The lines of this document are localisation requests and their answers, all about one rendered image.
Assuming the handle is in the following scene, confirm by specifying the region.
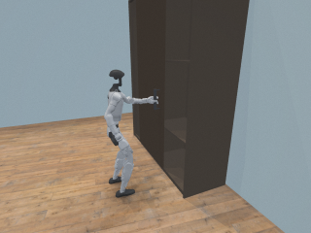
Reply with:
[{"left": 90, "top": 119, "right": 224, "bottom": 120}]
[{"left": 154, "top": 89, "right": 160, "bottom": 110}]

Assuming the left robot foot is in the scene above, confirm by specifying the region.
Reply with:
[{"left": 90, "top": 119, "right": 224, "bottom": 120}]
[{"left": 109, "top": 176, "right": 121, "bottom": 184}]

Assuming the robot right forearm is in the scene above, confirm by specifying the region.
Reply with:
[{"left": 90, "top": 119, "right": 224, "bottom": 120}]
[{"left": 106, "top": 115, "right": 123, "bottom": 142}]

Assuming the robot left forearm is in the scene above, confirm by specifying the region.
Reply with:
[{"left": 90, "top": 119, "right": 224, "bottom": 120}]
[{"left": 132, "top": 98, "right": 148, "bottom": 105}]

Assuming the left robot upper arm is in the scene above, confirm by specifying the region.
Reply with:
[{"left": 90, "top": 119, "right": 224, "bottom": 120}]
[{"left": 121, "top": 93, "right": 133, "bottom": 104}]

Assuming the left robot shin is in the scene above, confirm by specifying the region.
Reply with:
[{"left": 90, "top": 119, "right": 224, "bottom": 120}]
[{"left": 113, "top": 157, "right": 126, "bottom": 180}]

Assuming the right robot hand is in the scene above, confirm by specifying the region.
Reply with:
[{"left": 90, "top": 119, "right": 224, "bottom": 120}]
[{"left": 118, "top": 139, "right": 133, "bottom": 157}]

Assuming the left robot hand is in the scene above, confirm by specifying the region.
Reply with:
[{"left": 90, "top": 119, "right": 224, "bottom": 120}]
[{"left": 147, "top": 96, "right": 158, "bottom": 104}]

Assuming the right robot upper arm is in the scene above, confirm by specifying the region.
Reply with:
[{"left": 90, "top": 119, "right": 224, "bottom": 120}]
[{"left": 104, "top": 92, "right": 121, "bottom": 119}]

